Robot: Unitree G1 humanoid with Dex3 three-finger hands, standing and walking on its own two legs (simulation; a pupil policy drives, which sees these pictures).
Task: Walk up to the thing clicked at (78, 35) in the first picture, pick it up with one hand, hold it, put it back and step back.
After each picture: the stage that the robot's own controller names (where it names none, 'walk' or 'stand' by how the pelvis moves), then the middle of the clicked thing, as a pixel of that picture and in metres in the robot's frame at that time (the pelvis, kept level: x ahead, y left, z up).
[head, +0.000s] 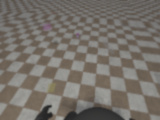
stand; (77, 35) +1.90 +0.39 -0.72
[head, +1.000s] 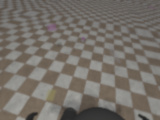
walk; (83, 39) +1.79 +0.20 -0.70
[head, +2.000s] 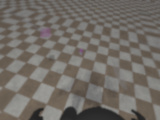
walk; (81, 52) +1.22 +0.18 -0.71
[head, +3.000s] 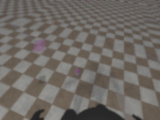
walk; (77, 72) +0.76 +0.17 -0.71
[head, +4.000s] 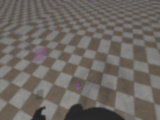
walk; (77, 86) +0.51 +0.19 -0.70
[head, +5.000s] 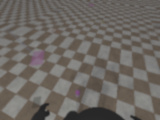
stand; (77, 93) +0.44 +0.14 -0.72
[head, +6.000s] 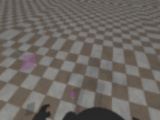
stand; (73, 95) +0.40 +0.19 -0.71
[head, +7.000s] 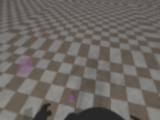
stand; (71, 98) +0.36 +0.22 -0.72
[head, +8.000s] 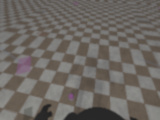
stand; (71, 97) +0.37 +0.22 -0.73
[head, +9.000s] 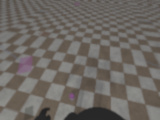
stand; (71, 96) +0.37 +0.22 -0.73
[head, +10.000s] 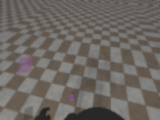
stand; (71, 97) +0.37 +0.21 -0.73
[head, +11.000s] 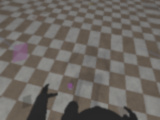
go down; (70, 86) +0.39 +0.21 -0.68
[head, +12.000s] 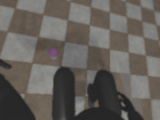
go down; (53, 54) +0.44 +0.28 -0.28
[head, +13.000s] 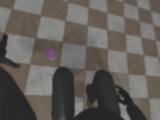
close in; (51, 54) +0.43 +0.29 -0.28
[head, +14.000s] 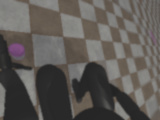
close; (17, 52) +0.41 +0.32 -0.22
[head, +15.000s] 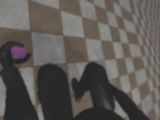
lift; (20, 53) +0.40 +0.31 -0.22
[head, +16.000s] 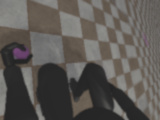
lift; (21, 54) +0.38 +0.30 -0.23
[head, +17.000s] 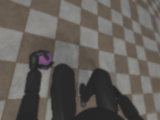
lift; (44, 60) +0.34 +0.28 -0.15
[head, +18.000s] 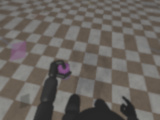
lift; (64, 71) +0.32 +0.18 +0.02
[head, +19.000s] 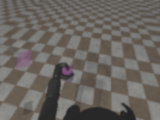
hold; (68, 74) +0.32 +0.16 +0.01
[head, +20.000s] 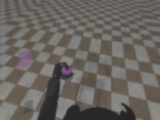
hold; (67, 73) +0.32 +0.17 +0.00
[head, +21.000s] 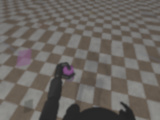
crouch; (69, 73) +0.33 +0.16 +0.00
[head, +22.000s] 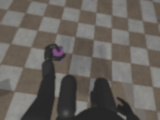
crouch; (59, 54) +0.43 +0.22 -0.08
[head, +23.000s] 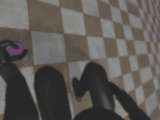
lower; (17, 52) +0.40 +0.31 -0.22
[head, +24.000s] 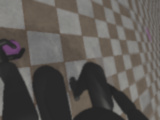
lower; (13, 51) +0.41 +0.32 -0.23
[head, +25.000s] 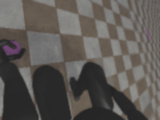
lower; (14, 51) +0.41 +0.32 -0.23
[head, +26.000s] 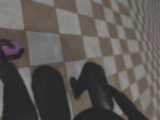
lower; (13, 51) +0.41 +0.32 -0.22
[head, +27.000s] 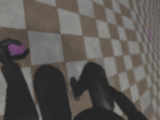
loosen; (17, 51) +0.41 +0.31 -0.22
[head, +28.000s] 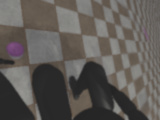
withdraw; (16, 51) +0.40 +0.31 -0.23
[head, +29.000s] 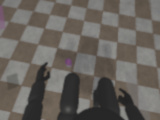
walk; (68, 63) +0.45 +0.22 -0.40
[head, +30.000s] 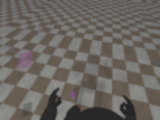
stand; (73, 95) +0.37 +0.18 -0.66
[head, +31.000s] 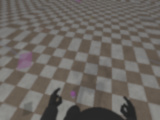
stand; (73, 94) +0.39 +0.19 -0.67
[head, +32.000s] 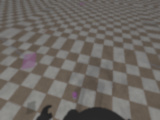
stand; (74, 95) +0.39 +0.17 -0.71
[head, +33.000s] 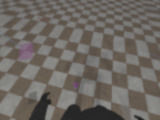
walk; (75, 85) +0.42 +0.14 -0.70
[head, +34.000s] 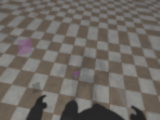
walk; (76, 74) +0.59 +0.16 -0.70
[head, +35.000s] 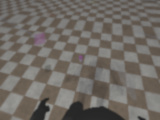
walk; (80, 58) +0.93 +0.21 -0.69
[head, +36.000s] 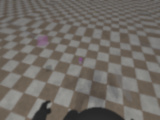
stand; (80, 60) +1.02 +0.19 -0.71
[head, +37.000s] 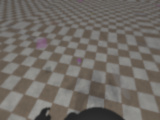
stand; (79, 61) +1.04 +0.21 -0.73
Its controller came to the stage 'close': yes
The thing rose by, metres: 0.71
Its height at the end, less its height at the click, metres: +0.00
